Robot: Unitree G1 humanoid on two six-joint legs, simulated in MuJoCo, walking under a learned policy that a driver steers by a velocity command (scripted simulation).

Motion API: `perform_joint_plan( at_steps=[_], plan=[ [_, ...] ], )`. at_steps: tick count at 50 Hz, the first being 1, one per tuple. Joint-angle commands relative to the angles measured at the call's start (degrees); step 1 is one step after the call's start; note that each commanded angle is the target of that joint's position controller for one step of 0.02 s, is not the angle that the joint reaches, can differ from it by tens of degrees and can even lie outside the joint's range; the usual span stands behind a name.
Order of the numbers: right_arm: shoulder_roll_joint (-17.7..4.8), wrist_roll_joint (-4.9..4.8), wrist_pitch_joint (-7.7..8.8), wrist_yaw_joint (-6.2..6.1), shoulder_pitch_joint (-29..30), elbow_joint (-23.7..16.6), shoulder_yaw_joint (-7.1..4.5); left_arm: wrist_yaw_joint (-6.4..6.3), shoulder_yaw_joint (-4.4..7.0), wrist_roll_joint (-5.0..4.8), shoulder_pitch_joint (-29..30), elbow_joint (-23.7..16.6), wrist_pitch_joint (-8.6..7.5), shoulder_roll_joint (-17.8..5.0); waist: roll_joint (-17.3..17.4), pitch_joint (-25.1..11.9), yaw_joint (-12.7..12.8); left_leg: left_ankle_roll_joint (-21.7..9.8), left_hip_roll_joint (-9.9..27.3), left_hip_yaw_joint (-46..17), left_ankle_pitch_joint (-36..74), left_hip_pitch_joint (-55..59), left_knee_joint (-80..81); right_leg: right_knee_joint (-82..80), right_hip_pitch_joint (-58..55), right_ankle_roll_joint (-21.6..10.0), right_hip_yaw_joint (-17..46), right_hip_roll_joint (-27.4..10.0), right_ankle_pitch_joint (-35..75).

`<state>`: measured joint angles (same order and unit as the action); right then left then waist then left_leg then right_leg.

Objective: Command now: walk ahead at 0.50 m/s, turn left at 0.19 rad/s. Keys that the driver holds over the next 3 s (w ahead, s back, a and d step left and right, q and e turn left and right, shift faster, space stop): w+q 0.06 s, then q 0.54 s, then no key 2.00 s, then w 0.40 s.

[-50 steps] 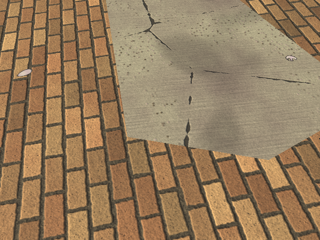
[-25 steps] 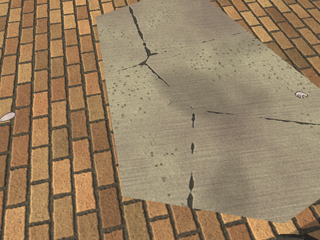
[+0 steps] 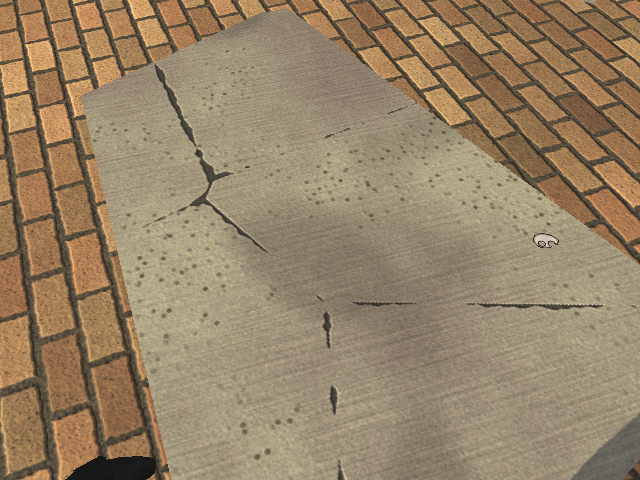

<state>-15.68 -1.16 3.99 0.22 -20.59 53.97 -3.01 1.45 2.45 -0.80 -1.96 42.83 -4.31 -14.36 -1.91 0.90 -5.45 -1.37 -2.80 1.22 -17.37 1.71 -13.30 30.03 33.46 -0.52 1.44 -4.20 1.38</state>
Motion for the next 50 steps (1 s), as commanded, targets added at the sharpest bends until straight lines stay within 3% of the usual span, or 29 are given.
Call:
perform_joint_plan(
  at_steps=[1,2,3,4,5,6,7,9,10,12,16,21,24,25,26,27,28,29,30,31,32,34,38,44,46,47,48,49,50],
  plan=[
    [-10.83,-0.32,-0.58,-0.66,-0.77,-1.48,-2.53,0.47,1.91,-0.05,2.06,-4.49,-1.75,-6.72,6.88,1.16,3.81,-8.23,17.02,-10.03,28.27,-0.08,-3.21,-3.05,-4.68,-1.61,-0.47,1.91,-4.63],
    [-10.81,-0.40,-0.74,-0.74,0.63,-1.82,-2.45,0.21,2.88,0.14,-3.98,-2.78,-1.96,-8.42,6.68,-2.33,7.42,-6.99,15.06,-8.69,35.25,-1.62,-9.45,-5.01,-13.92,-2.89,-1.78,3.19,-4.29],
    [-8.75,0.18,-0.66,-0.73,1.06,-2.55,-1.66,-0.34,4.26,0.78,-13.51,-0.30,-2.08,-11.56,5.51,-9.52,11.49,-5.10,11.72,-6.68,33.50,-8.18,-20.98,-2.43,-29.57,-5.13,0.20,0.45,-2.45],
    [-3.48,1.06,0.02,-0.63,-2.31,-4.43,-0.08,-0.93,5.52,2.39,-21.06,0.48,-1.87,-17.03,-4.20,-19.12,12.14,-0.80,4.10,-2.46,15.56,-27.68,-42.40,-0.79,-52.36,-11.43,17.80,-14.15,1.37],
    [-2.00,0.42,0.83,-0.56,-5.90,-3.81,0.55,-0.93,4.97,1.93,-21.78,0.92,-1.13,-15.23,-15.02,-26.22,10.97,1.11,-0.33,-5.73,-17.57,-38.18,-55.53,-6.92,-58.16,-16.77,34.87,-22.13,3.86],
    [-8.61,-0.89,0.97,-0.63,-2.36,-4.17,-1.31,-1.09,3.58,1.66,-18.30,-0.16,-0.81,-11.01,-8.54,-19.45,11.45,1.28,2.88,-9.13,-17.10,-41.52,-60.80,-7.54,-51.56,-14.80,28.59,-20.04,7.48],
    [-9.16,-1.21,0.66,-0.85,1.58,-5.52,-1.73,-1.41,2.88,1.55,-14.26,-0.89,-0.64,-8.98,-6.36,-12.95,10.09,1.57,5.01,-7.04,-14.30,-42.58,-61.15,-7.46,-43.92,-13.19,19.29,-18.28,15.30],
    [-7.34,0.00,-1.26,-1.44,2.07,-5.32,-2.29,-1.18,1.98,1.80,-8.46,-0.55,-0.88,-5.87,-3.15,-6.16,6.12,2.31,8.41,-5.95,-9.23,-37.30,-56.08,-10.98,-29.26,-11.25,8.25,-13.75,21.22],
    [-5.69,-0.30,-2.45,-1.46,0.04,-5.37,-2.20,-1.10,2.22,2.12,-6.22,-0.34,-0.97,-6.44,-5.82,-5.08,4.04,3.07,9.04,-5.33,-8.07,-33.67,-55.05,-12.61,-24.21,-11.98,5.63,-13.80,21.03],
    [-3.98,-0.19,-4.10,-1.56,0.62,-6.65,-2.07,-1.36,2.61,2.20,-3.71,0.03,-1.11,-7.17,-5.45,-3.08,2.83,4.20,8.91,-4.01,-4.60,-32.72,-51.18,-15.67,-19.53,-12.50,0.72,-12.98,20.43],
    [-3.31,0.49,-4.57,-0.66,4.88,-9.78,-2.00,-3.03,3.33,1.78,-2.81,1.00,-0.23,-9.23,-3.56,-4.72,3.44,3.61,8.85,-2.13,8.62,-30.10,-37.52,-16.75,-20.85,-11.44,-6.75,-11.80,18.75],
    [-4.69,0.68,-5.28,1.25,11.15,-13.85,-2.61,-3.52,3.88,0.34,-4.06,2.64,1.75,-11.09,-3.23,-4.07,5.42,1.66,7.57,-0.06,9.44,-28.74,-27.75,-13.46,-26.67,-9.99,-8.99,-13.40,14.05],
    [-5.72,0.70,-5.90,1.91,11.07,-15.46,-3.36,-3.42,4.35,-0.95,-3.41,2.97,2.86,-12.11,-3.41,-3.31,4.37,-0.68,5.97,1.78,6.00,-26.58,-21.55,-6.93,-28.90,-7.61,-8.92,-14.37,12.96],
    [-6.41,0.81,-5.80,1.74,8.92,-15.14,-3.87,-3.47,4.30,-1.25,-3.52,3.24,3.14,-11.60,-2.32,-4.15,3.12,-2.05,4.17,2.90,9.67,-21.92,-16.75,-1.64,-28.14,-5.58,-10.41,-12.69,13.71],
    [-9.98,1.10,-5.57,0.86,5.12,-14.50,-5.27,-3.22,4.09,-0.54,-7.24,4.37,3.24,-10.25,3.05,-6.62,2.23,-4.41,3.96,-0.05,24.07,-13.59,-12.05,8.09,-25.11,-1.92,-12.62,-8.68,10.14],
    [-17.32,1.58,-5.48,-0.61,1.96,-15.09,-7.04,-2.86,3.16,2.11,-7.20,2.43,2.95,-7.75,17.22,-9.34,2.87,-10.77,16.60,-17.99,53.60,-1.40,-12.90,26.20,-10.06,3.14,-15.24,-1.95,-14.98],
    [-17.74,2.73,-4.96,-0.32,3.08,-16.66,-6.34,-2.61,2.44,2.48,-7.25,0.66,2.88,-6.43,20.07,-16.54,3.73,-23.24,26.03,-34.64,51.40,5.05,-10.70,40.33,1.91,5.23,-5.66,5.91,-43.64],
    [-14.38,2.05,-4.17,0.50,3.98,-17.12,-5.46,-2.31,3.17,1.05,-4.42,1.19,3.10,-9.23,10.81,-16.87,1.64,-21.62,23.70,-30.72,44.26,2.67,-8.82,44.01,3.63,4.28,1.42,3.93,-41.63],
    [-12.80,1.43,-3.53,0.40,6.84,-17.31,-5.02,-2.49,3.23,0.00,-2.63,0.70,3.27,-9.04,8.59,-12.76,2.85,-18.00,20.50,-25.15,37.62,-1.14,-8.50,42.97,5.12,3.13,2.00,2.76,-36.84],
    [-11.13,0.73,-3.51,-0.01,9.76,-17.50,-4.59,-3.18,3.30,0.37,-3.19,1.83,3.62,-8.62,4.82,-10.09,4.33,-14.56,17.97,-21.40,30.98,-4.77,-7.89,39.49,5.10,3.00,2.02,1.30,-32.43],
    [-9.52,0.43,-3.88,-0.60,12.27,-17.94,-3.98,-3.80,3.68,0.94,-3.31,2.12,4.10,-9.64,5.51,-8.74,5.37,-12.89,16.58,-19.16,26.79,-8.94,-6.87,36.01,2.84,3.14,1.97,0.57,-29.41],
    [-9.14,1.66,-4.15,-1.22,13.20,-18.28,-3.58,-3.87,3.60,0.93,-4.89,2.78,4.65,-8.71,8.24,-9.01,6.53,-12.64,14.87,-17.03,26.59,-13.57,-5.90,33.37,-2.65,3.65,0.94,1.65,-25.96],
    [-9.27,1.71,-4.09,-1.86,13.02,-17.46,-3.48,-3.95,2.57,0.72,-4.94,3.36,4.85,-6.38,9.08,-9.46,5.72,-12.29,13.89,-15.40,21.72,-14.70,-5.47,21.58,-7.79,4.41,0.76,1.77,-23.17],
    [-7.42,1.67,-4.73,-1.39,14.28,-15.78,-2.10,-2.69,2.34,0.60,-6.42,4.54,4.42,-6.66,9.88,-6.27,5.86,-9.90,12.82,-17.31,7.83,-18.20,-6.55,3.43,-17.77,2.81,-1.34,2.82,-17.36],
    [-5.05,1.57,-4.63,-1.31,11.60,-14.26,-1.10,-2.05,2.15,1.92,-8.67,5.45,3.91,-7.30,6.52,-5.52,6.50,-5.03,9.30,-15.36,3.61,-21.69,-9.55,-7.34,-25.68,0.22,1.06,0.40,-8.00],
    [-3.41,2.52,-4.31,-1.19,9.23,-14.00,-0.68,-2.19,2.67,2.80,-9.26,5.04,3.78,-11.32,-2.67,-5.82,4.01,-1.64,3.93,-10.11,-2.16,-24.37,-17.72,-9.34,-27.57,-2.95,9.86,-8.26,-0.76],
    [-3.02,2.30,-4.19,-1.14,9.56,-15.17,-0.83,-2.03,2.40,2.75,-5.58,5.57,3.71,-11.23,-11.26,-3.69,1.38,0.51,1.11,-5.54,-4.90,-21.40,-17.07,-11.74,-17.95,-8.71,14.59,-12.62,-7.13],
    [-5.12,2.71,-4.19,-1.26,11.80,-14.44,-1.12,-1.84,1.47,2.63,-1.15,4.00,3.20,-7.57,-8.99,-2.17,2.06,1.29,2.75,-5.93,-0.49,-15.85,-16.33,-12.98,-13.88,-7.79,12.89,-9.61,-14.65],
    [-5.58,2.64,-4.34,-1.34,13.83,-14.40,-1.45,-1.84,1.28,2.54,-1.77,4.52,2.76,-6.77,-7.82,-2.04,3.13,1.07,2.46,-5.95,3.76,-14.65,-15.06,-12.39,-14.21,-4.75,9.74,-6.31,-18.78]
  ],
)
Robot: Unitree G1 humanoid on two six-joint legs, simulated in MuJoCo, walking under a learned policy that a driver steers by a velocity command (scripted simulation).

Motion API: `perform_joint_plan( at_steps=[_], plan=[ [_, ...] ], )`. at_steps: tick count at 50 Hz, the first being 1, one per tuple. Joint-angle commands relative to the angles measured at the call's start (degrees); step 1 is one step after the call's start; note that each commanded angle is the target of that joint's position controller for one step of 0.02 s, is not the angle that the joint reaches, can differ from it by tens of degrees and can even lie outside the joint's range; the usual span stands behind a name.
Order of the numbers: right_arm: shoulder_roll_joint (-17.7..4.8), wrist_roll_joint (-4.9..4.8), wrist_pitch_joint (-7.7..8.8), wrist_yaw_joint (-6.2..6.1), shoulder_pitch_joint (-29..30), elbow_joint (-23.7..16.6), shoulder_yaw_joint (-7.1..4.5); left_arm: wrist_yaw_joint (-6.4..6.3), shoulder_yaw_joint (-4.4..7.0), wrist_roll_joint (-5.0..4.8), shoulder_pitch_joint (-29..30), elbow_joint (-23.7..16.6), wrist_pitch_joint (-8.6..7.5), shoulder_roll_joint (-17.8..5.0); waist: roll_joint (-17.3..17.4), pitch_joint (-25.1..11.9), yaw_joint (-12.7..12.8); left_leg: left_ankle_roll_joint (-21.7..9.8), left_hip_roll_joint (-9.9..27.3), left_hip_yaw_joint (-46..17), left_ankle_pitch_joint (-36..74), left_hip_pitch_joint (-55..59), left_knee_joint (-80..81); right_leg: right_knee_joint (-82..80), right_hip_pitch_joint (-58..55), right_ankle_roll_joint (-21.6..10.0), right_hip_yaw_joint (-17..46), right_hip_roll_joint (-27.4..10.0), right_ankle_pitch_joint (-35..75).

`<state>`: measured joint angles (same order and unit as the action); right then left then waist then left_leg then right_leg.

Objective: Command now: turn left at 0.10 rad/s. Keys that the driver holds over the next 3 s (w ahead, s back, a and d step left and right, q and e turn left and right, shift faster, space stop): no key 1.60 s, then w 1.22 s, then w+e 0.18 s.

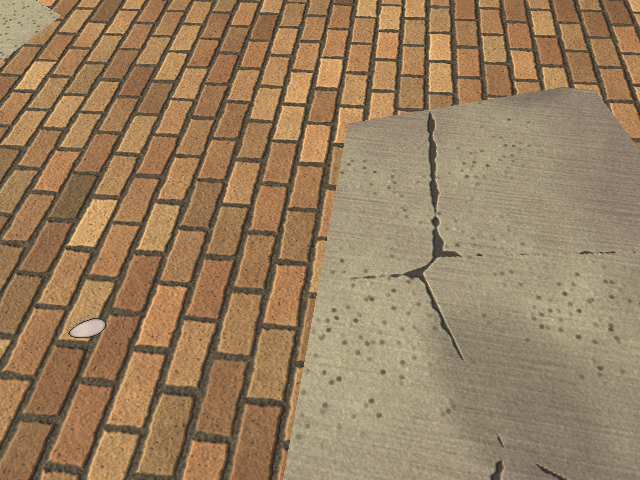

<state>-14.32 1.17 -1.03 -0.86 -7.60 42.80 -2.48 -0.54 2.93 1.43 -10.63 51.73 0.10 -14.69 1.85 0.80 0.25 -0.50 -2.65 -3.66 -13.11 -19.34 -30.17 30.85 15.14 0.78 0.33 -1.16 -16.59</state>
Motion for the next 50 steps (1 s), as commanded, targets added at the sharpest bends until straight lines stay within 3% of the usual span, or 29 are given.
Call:
perform_joint_plan(
  at_steps=[1,3,8,12,33,50],
  plan=[
    [-6.45,0.32,0.22,-0.49,1.45,-2.70,-1.96,0.20,0.92,0.10,5.59,-3.71,-2.12,-7.59,-10.76,-1.88,-1.84,-0.04,2.63,-1.54,2.06,8.21,2.32,-12.88,4.39,-4.20,8.95,-7.59,-2.18],
    [-6.47,0.18,-0.34,-0.49,0.45,-2.07,-1.98,0.00,0.54,-0.26,3.84,-2.55,-2.73,-7.35,-9.23,-0.78,-1.57,-0.72,3.71,-2.90,4.19,9.46,3.54,-12.69,4.92,-2.77,7.10,-6.05,-3.24],
    [-5.68,-0.27,0.62,-0.37,-0.19,0.70,-2.07,-0.74,0.18,-0.88,1.25,-0.98,-2.42,-6.88,-2.70,-1.08,0.16,-0.75,3.98,-3.33,8.66,7.87,4.59,-9.07,0.06,-2.64,4.15,-3.79,2.41],
    [-5.62,-0.59,0.93,-0.53,-0.80,2.89,-2.16,-0.67,-0.10,-0.96,1.02,0.05,-1.96,-6.24,-0.78,-2.03,0.54,-0.65,4.22,-3.47,11.86,8.80,4.52,-7.94,-1.77,-2.71,3.04,-2.90,5.61],
    [-5.99,-1.00,0.58,-1.54,-0.53,13.28,-1.59,-0.64,-1.02,-1.09,-0.29,6.02,-1.38,-5.91,-1.96,-0.43,0.14,-0.35,4.08,-2.39,12.58,11.08,5.42,-9.64,-2.69,-2.37,1.67,-1.28,7.61],
    [-5.33,-1.07,0.53,-1.80,-1.47,18.50,-0.71,-0.95,-1.75,-1.09,-4.61,8.04,-1.46,-4.82,-1.86,0.89,0.01,0.24,3.74,-1.56,9.94,9.88,6.34,-10.66,-2.19,-2.67,1.63,-0.87,5.78]
  ],
)
Over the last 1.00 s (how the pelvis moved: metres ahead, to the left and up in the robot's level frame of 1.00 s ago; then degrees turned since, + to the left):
0.25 -0.01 0.00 24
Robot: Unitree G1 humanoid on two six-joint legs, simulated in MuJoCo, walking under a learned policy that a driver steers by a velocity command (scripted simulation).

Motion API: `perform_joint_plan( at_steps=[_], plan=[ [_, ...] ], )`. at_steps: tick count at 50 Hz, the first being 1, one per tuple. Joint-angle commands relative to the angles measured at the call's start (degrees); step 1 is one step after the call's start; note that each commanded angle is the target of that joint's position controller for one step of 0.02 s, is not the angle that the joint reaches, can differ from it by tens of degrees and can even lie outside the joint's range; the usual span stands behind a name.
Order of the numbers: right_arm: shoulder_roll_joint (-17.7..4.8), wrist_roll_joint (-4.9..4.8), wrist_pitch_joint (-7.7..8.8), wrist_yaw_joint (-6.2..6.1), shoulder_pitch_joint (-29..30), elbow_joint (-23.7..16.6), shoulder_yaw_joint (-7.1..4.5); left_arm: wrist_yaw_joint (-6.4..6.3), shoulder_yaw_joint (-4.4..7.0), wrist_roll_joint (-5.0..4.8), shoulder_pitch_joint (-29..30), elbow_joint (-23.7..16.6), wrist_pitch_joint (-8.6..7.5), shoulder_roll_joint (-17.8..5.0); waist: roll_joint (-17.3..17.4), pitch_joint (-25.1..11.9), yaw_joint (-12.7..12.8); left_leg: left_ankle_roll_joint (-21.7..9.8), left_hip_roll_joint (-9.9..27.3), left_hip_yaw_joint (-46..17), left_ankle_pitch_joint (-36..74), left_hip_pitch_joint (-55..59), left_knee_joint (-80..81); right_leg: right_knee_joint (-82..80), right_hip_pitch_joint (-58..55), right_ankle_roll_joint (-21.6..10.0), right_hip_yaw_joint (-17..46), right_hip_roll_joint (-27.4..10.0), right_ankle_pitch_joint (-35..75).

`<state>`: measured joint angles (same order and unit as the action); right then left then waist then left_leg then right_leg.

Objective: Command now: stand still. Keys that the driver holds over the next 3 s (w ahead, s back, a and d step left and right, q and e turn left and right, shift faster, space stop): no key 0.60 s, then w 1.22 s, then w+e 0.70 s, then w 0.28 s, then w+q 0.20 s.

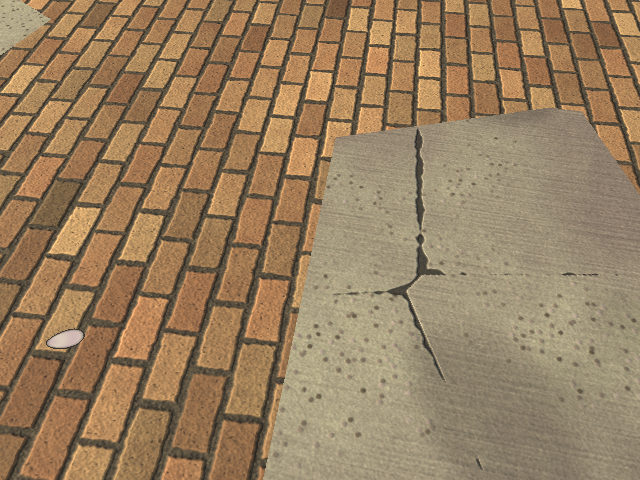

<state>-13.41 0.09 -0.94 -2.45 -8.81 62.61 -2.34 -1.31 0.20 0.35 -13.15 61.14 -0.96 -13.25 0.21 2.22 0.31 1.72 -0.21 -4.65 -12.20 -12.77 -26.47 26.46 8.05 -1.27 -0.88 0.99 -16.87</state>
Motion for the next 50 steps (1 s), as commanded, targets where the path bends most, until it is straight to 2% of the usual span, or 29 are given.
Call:
perform_joint_plan(
  at_steps=[1,30,31,32,33,34,35,36,37,38,40,42,44,45,46,47,48,49,50],
  plan=[
    [-6.19,-0.01,0.43,-0.23,-0.39,-1.11,-0.80,-0.19,0.94,-0.02,-2.35,-1.32,-0.41,-6.17,-0.24,-0.48,-0.06,-1.96,1.29,-0.54,8.96,3.23,2.66,-6.30,4.91,-0.64,2.84,-2.99,6.04],
    [-4.50,-0.18,0.42,-0.73,-4.58,1.47,0.20,-0.22,0.67,-0.22,-8.30,-0.69,-0.50,-3.90,-0.34,0.54,-0.16,-1.42,1.28,0.00,8.66,2.03,2.66,-6.50,4.82,-1.11,2.91,-2.69,7.97],
    [-3.67,-0.14,0.36,-0.75,-5.57,1.95,0.41,-0.30,0.60,-0.19,-9.32,-0.17,-0.44,-3.50,-0.84,-0.75,-0.16,-1.39,0.45,1.02,4.11,2.53,2.29,-7.42,4.30,-1.31,2.91,-2.47,2.01],
    [-3.40,-0.30,0.32,-0.81,-5.51,1.96,0.45,-0.51,0.99,-0.50,-9.77,-0.03,-0.25,-4.47,-1.97,0.17,0.20,-1.47,-1.19,2.86,-2.83,0.83,0.17,-8.85,4.72,-2.21,4.05,-2.69,-8.03],
    [-3.59,-0.53,0.51,-0.83,-4.84,1.49,0.32,-0.79,1.77,-1.00,-9.85,-0.40,-0.09,-6.81,-4.62,1.76,0.77,-1.62,-3.16,5.32,-10.80,-2.80,-4.15,-11.00,5.26,-4.29,7.59,-4.67,-18.85],
    [-3.54,-0.50,1.09,-0.66,-3.06,0.29,0.36,-0.96,2.47,-1.40,-11.19,-0.61,-0.13,-8.85,-7.46,3.81,1.82,-1.91,-3.32,6.57,-14.04,-7.90,-9.39,-14.51,5.24,-7.36,14.55,-9.62,-28.16],
    [-3.94,-0.70,2.05,-0.22,-1.45,-1.06,0.32,-1.15,3.25,-1.57,-11.30,-1.11,-0.41,-10.72,-9.80,6.05,2.24,-2.63,-1.33,6.57,-13.26,-12.97,-15.71,-18.34,5.11,-10.65,21.97,-15.93,-32.34],
    [-3.83,-0.98,3.06,0.31,0.56,-2.23,0.33,-1.22,3.72,-1.37,-11.57,-1.37,-0.98,-11.23,-9.95,8.61,2.83,-3.26,1.28,5.00,-13.25,-17.01,-21.23,-20.60,5.64,-13.16,27.03,-20.02,-31.16],
    [-4.13,-1.32,3.87,0.80,1.55,-2.94,0.04,-1.12,3.69,-0.89,-11.84,-1.65,-1.65,-10.28,-8.67,9.80,2.84,-3.79,3.23,3.58,-15.68,-22.18,-25.97,-21.12,3.02,-14.22,28.90,-21.76,-27.16],
    [-4.00,-1.60,4.60,1.27,1.16,-3.18,-0.12,-0.90,3.62,-0.96,-11.50,-2.03,-2.16,-9.30,-7.13,9.90,2.19,-4.30,4.81,2.79,-16.25,-25.77,-27.19,-20.39,-0.14,-13.83,27.90,-21.69,-23.25],
    [-3.89,-2.02,6.05,2.02,1.71,-3.90,-0.29,-0.59,3.66,-1.91,-10.18,-3.12,-2.55,-8.53,-5.47,8.04,1.66,-4.90,5.67,3.72,-13.89,-23.18,-18.74,-18.88,-2.42,-10.68,20.76,-18.31,-14.70],
    [-3.00,-2.08,6.73,2.51,0.25,-3.42,-0.41,-0.30,3.97,-2.17,-9.46,-3.56,-2.26,-9.70,-6.35,5.22,0.49,-4.29,2.74,7.98,-9.05,-11.58,-9.90,-16.32,2.03,-8.97,13.24,-13.99,-9.53],
    [-3.25,-2.12,6.46,2.69,-8.11,-0.01,-1.20,-0.06,3.96,-2.38,-8.92,-4.04,-1.85,-9.91,-5.62,2.50,-3.08,-3.10,-1.54,11.80,0.06,4.78,-3.91,-11.05,10.79,-8.14,9.43,-11.03,-8.50],
    [-4.15,-2.08,6.11,2.45,-13.26,1.52,-1.90,0.02,3.66,-2.25,-8.08,-4.53,-2.08,-9.41,-4.42,0.96,-5.60,-3.39,-2.18,11.25,-0.31,11.44,-2.61,-6.04,14.07,-7.09,7.85,-9.49,-4.23],
    [-7.45,-1.91,6.13,2.01,-19.47,2.29,-2.97,0.38,2.68,-1.80,-5.96,-5.63,-2.58,-6.36,3.55,-0.70,-8.63,-6.19,5.99,-0.75,-5.76,17.81,3.75,10.34,19.45,-3.88,2.11,-5.12,0.47],
    [-14.82,-1.48,6.38,2.08,-26.63,2.52,-4.21,0.43,1.40,-1.04,-6.16,-8.40,-3.77,-1.13,18.71,-5.76,-8.87,-14.72,20.71,-28.37,-13.52,26.32,13.49,31.34,31.86,-0.67,-2.00,1.75,-11.66],
    [-12.17,-0.30,7.37,2.65,-24.61,2.73,-3.08,0.41,1.96,-2.77,-5.48,-9.11,-4.66,-3.00,14.00,-4.74,-7.07,-19.04,24.74,-40.40,-24.95,22.99,18.00,43.22,37.24,-1.71,5.58,0.45,-14.91],
    [-9.06,-0.53,8.15,2.93,-18.13,0.55,-2.04,0.79,2.41,-3.96,-3.22,-10.08,-5.41,-5.48,8.35,1.34,-4.89,-17.35,23.54,-34.09,-26.46,18.86,17.69,47.19,42.05,-3.50,7.01,-3.34,-9.67],
    [-6.62,-0.58,8.44,3.33,-13.51,-1.10,-1.17,1.07,2.70,-3.66,-2.66,-9.84,-5.84,-6.31,5.73,3.12,-3.35,-14.88,20.18,-25.89,-20.91,15.83,17.84,46.38,41.50,-4.28,6.25,-5.70,-3.58]
  ],
)
Over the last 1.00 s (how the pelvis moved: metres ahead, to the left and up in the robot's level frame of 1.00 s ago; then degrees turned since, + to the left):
0.03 -0.02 0.01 0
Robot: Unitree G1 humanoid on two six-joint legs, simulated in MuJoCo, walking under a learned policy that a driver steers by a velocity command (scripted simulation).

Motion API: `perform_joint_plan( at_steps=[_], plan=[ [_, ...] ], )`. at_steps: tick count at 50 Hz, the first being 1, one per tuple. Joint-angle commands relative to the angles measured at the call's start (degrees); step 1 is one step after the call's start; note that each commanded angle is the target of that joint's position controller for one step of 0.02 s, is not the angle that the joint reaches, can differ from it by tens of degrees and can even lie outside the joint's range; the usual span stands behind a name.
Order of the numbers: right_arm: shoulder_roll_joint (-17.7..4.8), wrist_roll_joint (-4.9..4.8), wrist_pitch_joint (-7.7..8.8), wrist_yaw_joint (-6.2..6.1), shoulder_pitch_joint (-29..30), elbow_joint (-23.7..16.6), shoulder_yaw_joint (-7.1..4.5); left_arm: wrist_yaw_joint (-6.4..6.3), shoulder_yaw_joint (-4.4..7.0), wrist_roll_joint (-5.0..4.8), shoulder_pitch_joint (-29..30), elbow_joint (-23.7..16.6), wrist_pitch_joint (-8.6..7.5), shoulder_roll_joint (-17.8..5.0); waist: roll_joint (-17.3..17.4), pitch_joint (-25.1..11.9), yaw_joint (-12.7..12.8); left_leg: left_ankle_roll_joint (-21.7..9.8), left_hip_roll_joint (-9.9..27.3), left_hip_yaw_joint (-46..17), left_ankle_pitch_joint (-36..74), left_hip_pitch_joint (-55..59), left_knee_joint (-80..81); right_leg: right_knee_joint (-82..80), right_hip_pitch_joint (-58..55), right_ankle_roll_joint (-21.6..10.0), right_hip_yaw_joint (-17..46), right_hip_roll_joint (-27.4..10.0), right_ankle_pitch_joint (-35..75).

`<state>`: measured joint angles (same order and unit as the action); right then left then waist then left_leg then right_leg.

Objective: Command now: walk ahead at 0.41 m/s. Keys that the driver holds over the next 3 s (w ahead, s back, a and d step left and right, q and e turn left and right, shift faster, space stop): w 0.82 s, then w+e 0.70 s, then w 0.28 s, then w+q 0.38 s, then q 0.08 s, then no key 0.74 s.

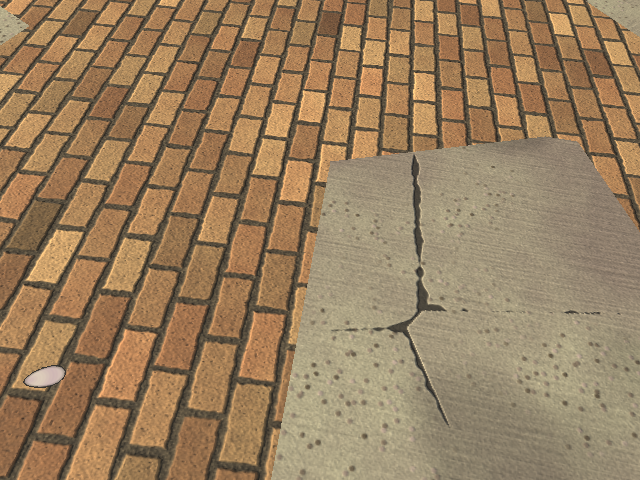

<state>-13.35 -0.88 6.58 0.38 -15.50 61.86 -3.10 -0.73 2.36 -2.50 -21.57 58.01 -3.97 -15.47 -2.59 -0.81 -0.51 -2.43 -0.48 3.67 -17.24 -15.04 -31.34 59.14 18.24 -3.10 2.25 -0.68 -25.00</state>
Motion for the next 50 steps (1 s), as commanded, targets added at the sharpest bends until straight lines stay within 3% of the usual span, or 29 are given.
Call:
perform_joint_plan(
  at_steps=[1,2,3,7,11,15,17,18,19,20,21,22,23,24,25,26,27,29,30,34,38,42,45,46,47,48,49,50],
  plan=[
    [-5.84,0.52,0.82,0.85,-3.99,-1.44,0.11,0.45,1.01,0.13,5.76,-6.30,-2.99,-4.44,7.03,6.67,-1.17,-8.90,17.83,-27.67,-8.18,15.47,23.20,10.37,29.43,-2.53,2.57,-5.66,9.18],
    [-4.39,0.74,0.48,0.91,-3.52,-1.81,0.63,0.59,1.61,0.80,5.75,-6.11,-2.77,-5.29,6.94,6.74,-0.40,-7.18,15.02,-21.54,-1.10,13.60,23.77,7.08,26.50,-2.24,1.87,-6.74,12.09],
    [-4.43,0.94,0.17,0.74,-4.84,-1.53,0.74,0.91,1.64,0.88,5.55,-5.99,-2.40,-4.46,8.27,6.42,-0.19,-6.69,13.93,-18.09,4.16,12.34,24.10,4.81,24.19,-1.64,1.01,-7.20,13.89],
    [-6.53,1.14,-0.47,-0.65,-9.02,-1.10,0.52,1.24,1.18,1.45,12.68,-8.68,-1.35,-1.87,5.65,7.04,-1.10,-8.09,12.49,-11.17,20.05,12.68,24.93,-4.94,26.56,1.56,-1.76,-6.85,19.71],
    [-7.60,0.80,-0.91,-1.52,-11.11,-1.76,0.31,1.91,0.21,1.15,23.04,-12.25,-1.60,-0.44,6.25,8.33,-3.53,-7.63,11.09,-7.14,19.49,10.58,27.05,-20.72,21.40,2.29,-4.69,-4.28,28.00],
    [-7.56,-0.03,-1.44,-1.71,-13.80,-0.91,-0.17,3.13,0.06,0.80,28.17,-14.63,-2.00,-1.14,6.45,9.68,-3.44,-7.28,13.91,-6.19,22.89,17.16,25.28,-27.58,20.73,0.15,-4.07,-3.12,28.17],
    [-8.47,0.06,-1.95,-1.79,-12.73,-1.32,-0.70,3.65,0.64,0.83,26.82,-14.87,-2.36,-2.70,7.23,7.47,-1.24,-6.23,15.13,-5.49,33.08,21.35,20.94,-29.24,17.23,-1.63,-4.41,-1.80,25.06],
    [-9.35,0.29,-2.26,-1.82,-11.91,-1.73,-1.04,3.64,1.35,0.88,23.89,-14.30,-2.40,-4.17,8.57,4.56,0.73,-5.63,15.29,-5.13,43.57,22.82,16.84,-28.70,12.34,-2.57,-5.44,-0.08,23.02],
    [-9.87,0.62,-2.78,-1.79,-10.92,-2.09,-1.26,3.42,2.46,0.82,17.43,-12.64,-2.33,-6.18,9.83,-0.01,4.38,-4.84,14.45,-4.08,53.67,22.85,8.85,-28.19,3.79,-3.90,-6.80,2.02,21.50],
    [-9.23,0.90,-3.18,-1.70,-9.83,-2.81,-0.94,3.00,3.84,0.67,7.33,-9.58,-2.04,-8.64,9.62,-5.97,9.24,-3.11,11.81,-2.26,54.89,17.82,-3.39,-28.38,-10.13,-5.60,-6.79,2.33,22.40],
    [-6.83,1.82,-3.09,-1.51,-10.84,-4.38,0.08,2.30,4.91,1.49,-2.65,-7.49,-1.64,-13.00,2.25,-14.31,11.31,-1.60,7.99,-0.80,34.26,2.88,-22.39,-26.91,-29.07,-9.30,7.69,-9.64,19.62],
    [2.75,0.89,-1.65,-0.47,-19.54,-3.91,2.53,2.99,4.98,2.12,-5.13,-5.96,-1.67,-14.69,-13.99,-24.18,5.68,1.10,-3.54,-6.03,-12.80,-16.97,-41.64,-37.08,-45.32,-19.08,38.53,-22.51,3.49],
    [-4.11,-0.92,0.08,-0.18,-13.59,-4.13,1.00,2.97,3.49,1.78,-2.68,-6.18,-1.82,-8.94,-8.04,-19.10,7.72,-0.39,-1.00,-12.38,-14.51,-23.22,-48.05,-42.76,-41.45,-15.93,40.91,-20.14,-0.64],
    [-7.32,-2.29,1.05,-0.16,-7.05,-6.65,0.09,2.71,2.82,1.63,3.07,-7.07,-2.12,-6.87,-5.65,-9.30,6.53,-1.33,1.89,-10.35,-9.80,-26.92,-48.67,-43.67,-32.60,-13.24,31.17,-18.70,4.14],
    [-7.70,-1.97,1.45,-0.71,-3.73,-7.47,0.00,2.77,2.31,1.91,8.24,-8.16,-2.49,-5.71,1.21,-5.15,4.51,-1.50,5.09,-9.27,-4.10,-24.15,-45.78,-45.20,-22.82,-11.98,23.96,-17.03,12.66],
    [-7.33,-0.98,1.15,-1.16,-2.85,-7.60,-0.58,2.98,2.01,2.62,10.73,-8.36,-2.79,-4.65,2.83,-2.22,2.47,-1.28,6.99,-8.54,-1.03,-21.22,-42.84,-46.65,-15.13,-11.53,18.67,-15.42,18.75],
    [-6.19,-0.55,0.37,-1.23,-4.53,-7.44,-0.69,3.15,1.70,3.23,11.48,-7.95,-3.06,-3.65,1.26,-1.93,0.41,-1.25,8.61,-9.12,0.35,-17.21,-40.98,-48.12,-10.74,-11.36,15.31,-13.94,21.33],
    [-3.78,-0.48,-1.00,-1.38,-5.96,-7.38,-0.61,3.22,1.53,2.74,10.54,-6.62,-3.16,-3.07,0.07,-0.41,-1.22,-0.71,9.63,-8.47,0.44,-15.80,-36.55,-50.97,-6.97,-11.74,10.86,-12.43,21.82],
    [-3.91,-0.47,-1.53,-1.52,-4.46,-7.99,-0.73,2.91,1.61,2.58,9.89,-6.09,-3.22,-3.66,-0.14,1.15,-1.40,-0.23,10.05,-7.92,1.43,-16.97,-34.19,-52.25,-5.41,-11.75,9.11,-11.99,21.88],
    [-4.63,0.68,-1.73,-1.39,5.18,-11.66,-0.99,1.23,2.22,2.50,5.67,-4.78,-2.72,-6.36,0.70,4.01,0.55,1.97,10.38,-6.73,13.96,-24.12,-20.34,-54.31,-7.20,-11.03,5.18,-11.04,23.78],
    [-3.40,0.24,-1.04,-0.48,13.88,-14.00,-0.30,0.63,2.32,1.79,1.67,-3.64,-2.23,-7.22,0.25,4.83,3.43,2.13,7.06,-3.46,24.05,-20.51,-5.71,-54.08,-8.92,-8.65,0.56,-8.91,24.77],
    [-4.07,-0.29,-0.65,0.76,20.16,-16.72,-0.03,0.48,2.56,1.26,-2.91,-1.49,-1.19,-7.30,0.08,6.33,5.20,1.13,5.84,-4.06,21.34,-22.45,0.29,-50.64,-17.35,-8.29,1.92,-12.24,25.46],
    [-6.52,-0.37,0.14,1.42,17.90,-17.36,-0.87,0.12,3.15,1.07,-2.08,-1.53,-0.20,-8.56,-1.43,4.66,2.22,-0.44,4.14,-4.33,14.90,-17.46,3.51,-45.18,-21.29,-6.95,4.61,-14.30,32.14],
    [-8.03,-0.33,0.42,1.32,13.39,-16.36,-1.66,0.09,3.27,1.09,-0.45,-2.06,0.07,-9.08,-2.12,2.02,-0.68,-1.27,2.50,-3.03,13.63,-10.41,4.59,-40.25,-20.67,-6.07,4.16,-13.31,40.04],
    [-10.82,-0.22,0.55,0.88,4.00,-13.62,-3.17,0.15,2.74,1.45,0.45,-2.65,0.23,-7.79,-1.39,-4.03,-5.01,-2.83,1.93,-2.44,14.28,2.97,4.49,-29.90,-17.06,-4.46,2.20,-10.00,44.29],
    [-15.33,0.86,0.53,0.21,-6.96,-11.81,-4.42,0.21,1.58,2.46,0.54,-4.46,0.16,-5.00,3.98,-13.61,-8.61,-6.41,12.30,-13.06,13.65,21.20,2.38,-11.99,-5.44,-2.17,-0.73,-5.72,30.89],
    [-19.18,1.28,0.06,0.48,-10.40,-10.17,-5.22,0.62,-0.60,1.65,-7.85,-4.62,-0.95,3.45,20.32,-21.79,-4.42,-15.01,25.93,-39.43,3.71,40.04,8.99,7.44,16.65,1.29,-1.53,3.96,-5.11],
    [-12.54,1.09,0.06,0.49,-9.64,-10.82,-3.56,0.60,0.96,0.01,-5.05,-3.70,-1.79,-3.54,15.01,-20.57,-6.26,-13.65,24.61,-42.96,-3.13,37.52,13.27,14.90,21.99,0.79,5.90,1.25,-8.16]
  ],
)
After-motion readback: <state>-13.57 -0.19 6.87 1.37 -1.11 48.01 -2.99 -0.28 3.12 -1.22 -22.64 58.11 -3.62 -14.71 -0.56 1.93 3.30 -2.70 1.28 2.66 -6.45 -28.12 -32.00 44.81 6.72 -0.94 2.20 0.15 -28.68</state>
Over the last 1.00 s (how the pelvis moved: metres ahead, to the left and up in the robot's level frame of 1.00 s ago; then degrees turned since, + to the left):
0.10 0.05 -0.01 0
